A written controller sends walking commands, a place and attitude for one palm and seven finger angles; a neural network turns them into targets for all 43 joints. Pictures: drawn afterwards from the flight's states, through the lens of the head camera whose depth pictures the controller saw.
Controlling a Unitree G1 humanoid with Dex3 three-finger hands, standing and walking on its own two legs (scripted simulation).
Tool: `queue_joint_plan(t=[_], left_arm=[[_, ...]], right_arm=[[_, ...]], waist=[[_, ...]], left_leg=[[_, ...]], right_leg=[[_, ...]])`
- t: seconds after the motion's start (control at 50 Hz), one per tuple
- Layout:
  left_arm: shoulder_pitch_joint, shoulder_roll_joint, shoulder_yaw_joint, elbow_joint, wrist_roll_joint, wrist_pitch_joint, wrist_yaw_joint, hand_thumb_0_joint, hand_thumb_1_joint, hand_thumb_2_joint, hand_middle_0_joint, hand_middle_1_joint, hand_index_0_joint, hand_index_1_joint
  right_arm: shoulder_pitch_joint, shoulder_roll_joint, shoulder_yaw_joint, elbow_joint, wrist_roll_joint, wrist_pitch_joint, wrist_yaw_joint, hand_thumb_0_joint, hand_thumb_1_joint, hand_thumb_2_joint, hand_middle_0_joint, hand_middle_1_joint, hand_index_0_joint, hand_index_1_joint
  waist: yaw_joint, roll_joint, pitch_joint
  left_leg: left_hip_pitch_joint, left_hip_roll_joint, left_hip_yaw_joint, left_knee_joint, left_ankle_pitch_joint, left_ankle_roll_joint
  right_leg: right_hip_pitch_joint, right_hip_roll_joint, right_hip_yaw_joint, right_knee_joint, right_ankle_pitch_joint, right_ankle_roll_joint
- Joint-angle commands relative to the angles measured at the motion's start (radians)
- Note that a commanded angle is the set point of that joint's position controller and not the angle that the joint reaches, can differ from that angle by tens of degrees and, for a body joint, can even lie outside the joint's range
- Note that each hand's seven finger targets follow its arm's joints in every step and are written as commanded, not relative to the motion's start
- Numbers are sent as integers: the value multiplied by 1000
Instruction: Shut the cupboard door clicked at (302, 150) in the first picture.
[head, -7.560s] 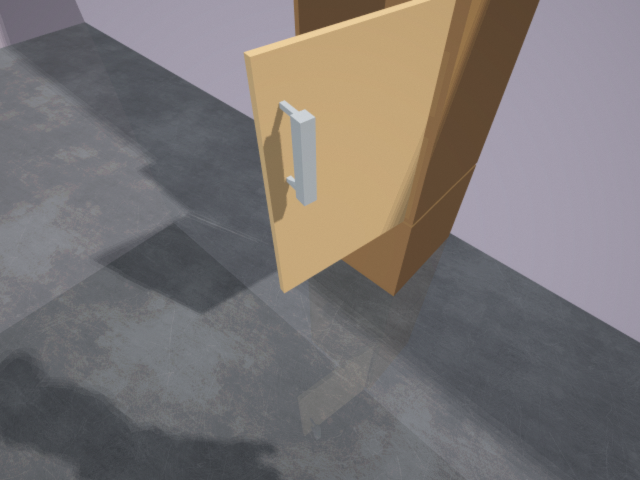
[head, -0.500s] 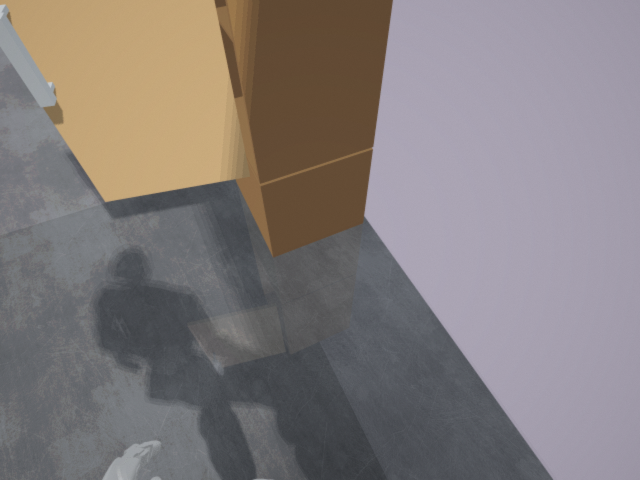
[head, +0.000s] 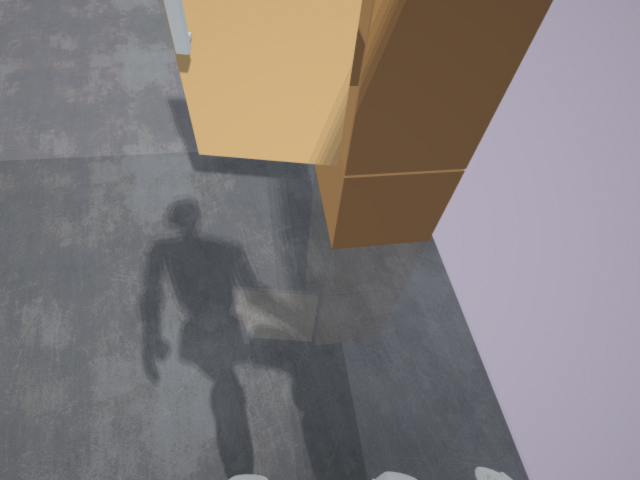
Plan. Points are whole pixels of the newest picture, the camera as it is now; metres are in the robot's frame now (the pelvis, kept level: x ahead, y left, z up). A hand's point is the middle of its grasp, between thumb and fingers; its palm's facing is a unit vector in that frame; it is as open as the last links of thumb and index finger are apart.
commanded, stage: take the last steps up to it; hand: left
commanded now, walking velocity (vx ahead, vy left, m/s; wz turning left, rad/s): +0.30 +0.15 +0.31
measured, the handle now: (177, 4) +0.92 +0.38 +0.09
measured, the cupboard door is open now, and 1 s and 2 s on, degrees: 79 79 79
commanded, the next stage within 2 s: come to a stop and stand still in 1.36 s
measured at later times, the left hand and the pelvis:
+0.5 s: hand out of the picture +0.02 +0.19 -0.16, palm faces +0.22 -0.96 -0.18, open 7.4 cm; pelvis +0.07 +0.03 +0.01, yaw +9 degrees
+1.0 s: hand (149, 316) +0.34 +0.30 -0.14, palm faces +0.12 -0.97 -0.21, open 7.4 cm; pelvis +0.24 +0.11 +0.00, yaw +6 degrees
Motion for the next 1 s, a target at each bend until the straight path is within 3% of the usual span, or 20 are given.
queue_joint_plan(t=[0.0,0.1,0.16,0.18,0.2,0.22,0.24,0.28,0.34,0.38,0.46,0.5,0.52,0.54,0.56,0.58,0.62,0.72,0.9,0.98], left_arm=[[-25,41,4,-81,2,-39,-4,0,900,900,-200,-300,-200,-300],[-49,30,5,-85,9,-61,-25,0,900,900,-200,-300,-200,-300],[105,52,21,-32,12,-81,-26,0,900,900,-200,-300,-200,-300],[181,125,40,-14,24,-91,-15,0,900,900,-200,-300,-200,-300],[239,208,58,-10,25,-94,-3,0,900,900,-200,-300,-200,-300],[206,201,53,-22,14,-96,6,0,900,900,-200,-300,-200,-300],[134,188,54,-38,10,-100,2,0,900,900,-200,-300,-200,-300],[53,110,27,-46,11,-120,2,0,900,900,-200,-300,-200,-300],[82,88,21,-26,11,-139,0,0,900,900,-200,-300,-200,-300],[140,107,27,5,13,-146,1,0,900,900,-200,-300,-200,-300],[185,134,33,50,22,-140,-3,0,900,900,-200,-300,-200,-300],[169,135,35,58,21,-133,-4,0,900,900,-200,-300,-200,-300],[150,129,35,60,18,-130,-6,0,900,900,-200,-300,-200,-300],[151,98,25,50,15,-125,-12,0,900,900,-200,-300,-200,-300],[170,19,14,23,4,-120,-19,0,900,900,-200,-300,-200,-300],[83,1,2,-22,6,-116,-14,0,900,900,-200,-300,-200,-300],[-25,-1,-3,-39,6,-121,-12,0,900,900,-200,-300,-200,-300],[41,-32,-2,9,12,-92,-30,0,900,900,-200,-300,-200,-300],[-110,-21,2,-67,12,-84,-36,0,900,900,-200,-300,-200,-300],[47,27,20,-24,18,-106,-31,0,900,900,-200,-300,-200,-300]], right_arm=[[97,-189,-41,-16,2,-22,-21,0,-900,-900,200,300,200,300],[112,-193,-49,5,-2,-20,-5,0,-900,-900,200,300,200,300],[51,-168,-49,-9,11,-18,2,0,-900,-900,200,300,200,300],[41,-102,-39,-27,22,-21,9,0,-900,-900,200,300,200,300],[-31,-90,-35,-74,15,-23,19,0,-900,-900,200,300,200,300],[-67,-149,-49,-88,2,-16,29,0,-900,-900,200,300,200,300],[-52,-124,-49,-87,-2,-13,39,0,-900,-900,200,300,200,300],[-8,-118,-57,-36,-1,3,49,0,-900,-900,200,300,200,300],[13,-80,-49,-19,5,3,63,0,-900,-900,200,300,200,300],[-10,-54,-41,-21,8,-8,70,0,-900,-900,200,300,200,300],[-44,-25,-25,-36,13,-32,76,0,-900,-900,200,300,200,300],[15,-35,-25,-19,11,-46,71,0,-900,-900,200,300,200,300],[103,-59,-31,6,5,-53,64,0,-900,-900,200,300,200,300],[248,-129,-47,49,1,-59,50,0,-900,-900,200,300,200,300],[405,-255,-82,86,-12,-70,31,0,-900,-900,200,300,200,300],[484,-283,-85,107,-3,-60,8,0,-900,-900,200,300,200,300],[368,-218,-63,85,-3,-69,-1,0,-900,-900,200,300,200,300],[231,-108,-29,83,0,-98,-10,0,-900,-900,200,300,200,300],[250,-116,-29,116,-7,-88,2,0,-900,-900,200,300,200,300],[254,-92,-20,138,0,-83,3,0,-900,-900,200,300,200,300]], waist=[[-48,193,-177],[-50,220,-113],[36,108,-79],[77,-122,-73],[121,-310,-24],[91,-139,36],[51,-109,41],[-7,-187,75],[-15,-138,49],[8,-82,-11],[35,-138,-47],[5,-159,-59],[-41,-110,-88],[-103,31,-161],[-157,329,-277],[-180,380,-285],[-137,200,-169],[-29,187,-57],[-28,96,23],[42,12,-52]], left_leg=[[208,245,-229,-212,531,144],[116,206,-273,-272,35,141],[-145,105,-206,-139,-178,72],[-366,-7,-84,88,-248,12],[-492,-53,-28,369,-326,-31],[-499,25,-105,511,-247,-32],[-490,45,-108,550,-160,-36],[-424,83,-98,595,-2,-60],[-370,85,-25,489,83,-84],[-343,78,25,332,64,-91],[-223,47,87,84,33,-74],[-80,20,119,-18,36,-56],[76,-10,145,-88,66,-45],[285,30,94,-113,45,-23],[481,293,-282,-165,32,71],[482,384,-424,-299,26,140],[316,383,-369,-306,75,171],[111,287,-112,-384,193,125],[86,295,-58,-426,81,149],[27,181,34,-130,169,74]], right_leg=[[-76,15,20,13,27,-7],[24,56,-44,-243,21,-25],[360,56,-46,-545,156,-40],[519,-140,192,-697,-27,-95],[477,-405,556,-858,-144,-206],[353,-457,557,-898,-229,-250],[295,-414,501,-903,-229,-250],[181,-301,292,-886,-82,-165],[212,-243,103,-868,165,-137],[317,-241,45,-817,322,-143],[349,-246,-16,-730,459,-135],[294,-238,-32,-665,468,-120],[221,-202,-71,-561,480,-100],[119,-157,-126,-341,469,-77],[-117,-13,-186,-31,79,-26],[-236,32,-81,188,-113,-43],[-315,-43,3,359,17,-75],[-190,-60,6,142,187,-62],[-47,-14,-30,-265,276,-67],[287,36,-38,-473,311,-99]])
